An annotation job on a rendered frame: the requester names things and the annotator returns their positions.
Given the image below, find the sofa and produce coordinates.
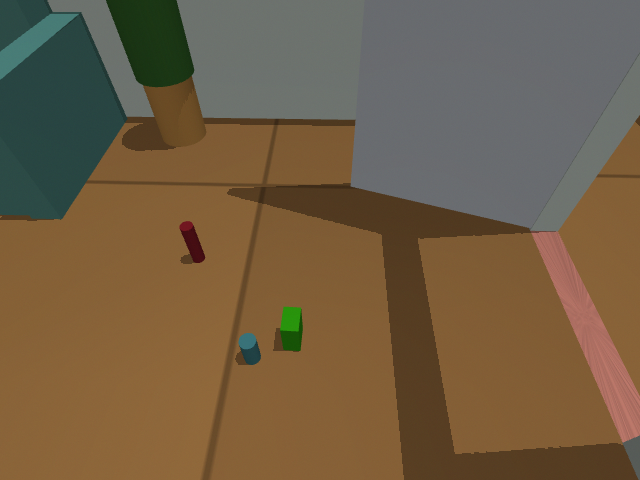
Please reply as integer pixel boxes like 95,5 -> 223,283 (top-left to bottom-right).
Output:
0,0 -> 127,219

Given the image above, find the potted plant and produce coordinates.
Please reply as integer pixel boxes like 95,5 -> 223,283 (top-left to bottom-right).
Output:
106,0 -> 206,147

